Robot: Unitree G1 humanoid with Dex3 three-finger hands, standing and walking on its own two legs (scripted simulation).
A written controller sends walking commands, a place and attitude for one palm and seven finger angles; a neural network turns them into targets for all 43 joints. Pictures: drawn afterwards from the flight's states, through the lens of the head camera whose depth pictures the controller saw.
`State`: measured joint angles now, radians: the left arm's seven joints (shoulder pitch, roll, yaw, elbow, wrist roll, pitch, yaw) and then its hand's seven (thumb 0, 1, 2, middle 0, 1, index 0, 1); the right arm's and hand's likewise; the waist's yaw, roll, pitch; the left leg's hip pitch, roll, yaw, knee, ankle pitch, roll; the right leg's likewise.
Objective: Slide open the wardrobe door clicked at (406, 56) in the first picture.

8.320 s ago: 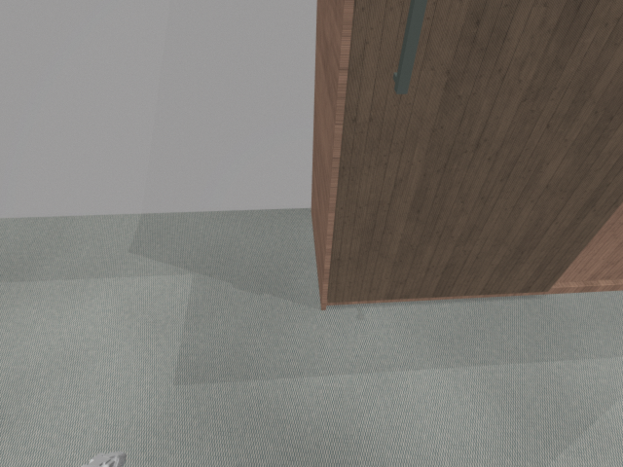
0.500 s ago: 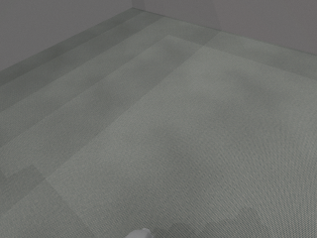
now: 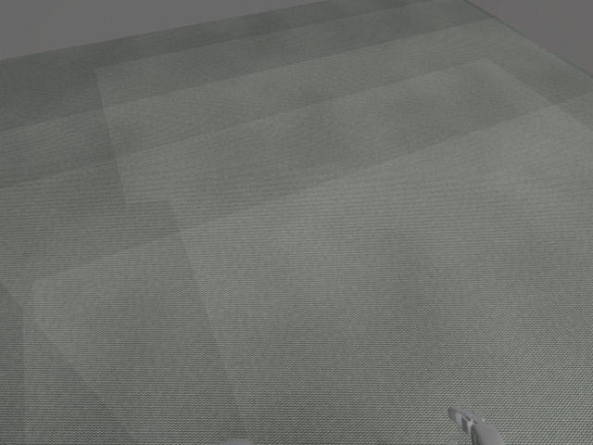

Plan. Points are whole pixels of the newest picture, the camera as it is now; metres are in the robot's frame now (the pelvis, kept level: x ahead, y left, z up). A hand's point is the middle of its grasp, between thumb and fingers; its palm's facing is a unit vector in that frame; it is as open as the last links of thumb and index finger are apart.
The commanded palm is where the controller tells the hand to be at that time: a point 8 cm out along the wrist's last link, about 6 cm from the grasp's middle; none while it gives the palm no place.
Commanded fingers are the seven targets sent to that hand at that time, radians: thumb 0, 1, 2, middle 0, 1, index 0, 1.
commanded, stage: turn to face it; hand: left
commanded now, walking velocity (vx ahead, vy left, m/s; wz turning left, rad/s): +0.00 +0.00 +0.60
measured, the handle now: out of the picture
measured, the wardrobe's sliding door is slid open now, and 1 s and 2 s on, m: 0.00 0.00 0.00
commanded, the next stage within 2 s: none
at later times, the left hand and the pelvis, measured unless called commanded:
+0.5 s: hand out of the picture +0.10 +0.23 -0.13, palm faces +0.25 -0.94 -0.25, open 7.4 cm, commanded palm none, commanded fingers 0.00 0.90 0.90 -0.20 -0.30 -0.20 -0.30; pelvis +0.00 +0.00 +0.01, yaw +16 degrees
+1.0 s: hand out of the picture -0.10 +0.17 -0.15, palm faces +0.59 -0.76 -0.27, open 7.4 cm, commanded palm none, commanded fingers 0.00 0.90 0.90 -0.20 -0.30 -0.20 -0.30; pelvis -0.02 -0.02 +0.01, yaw +36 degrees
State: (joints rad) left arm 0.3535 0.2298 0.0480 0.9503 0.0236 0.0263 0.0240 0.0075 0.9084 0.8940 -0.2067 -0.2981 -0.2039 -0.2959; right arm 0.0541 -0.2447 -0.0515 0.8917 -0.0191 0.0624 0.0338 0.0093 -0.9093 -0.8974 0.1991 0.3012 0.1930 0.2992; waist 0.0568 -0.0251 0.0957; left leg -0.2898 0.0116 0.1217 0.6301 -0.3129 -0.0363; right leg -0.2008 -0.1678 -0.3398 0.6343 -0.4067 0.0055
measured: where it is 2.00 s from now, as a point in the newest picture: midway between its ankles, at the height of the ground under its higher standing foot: outside the picture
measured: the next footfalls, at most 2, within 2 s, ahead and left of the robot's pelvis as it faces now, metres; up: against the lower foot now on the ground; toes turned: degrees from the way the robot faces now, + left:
right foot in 0.60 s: +0.07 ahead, -0.13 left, +0.00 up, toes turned +19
left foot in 1.06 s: -0.06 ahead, +0.11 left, +0.00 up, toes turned +44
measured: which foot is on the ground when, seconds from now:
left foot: down 0.00-0.58, up 0.60-1.00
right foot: down 0.00-0.00, up 0.02-0.58, down 0.60-1.00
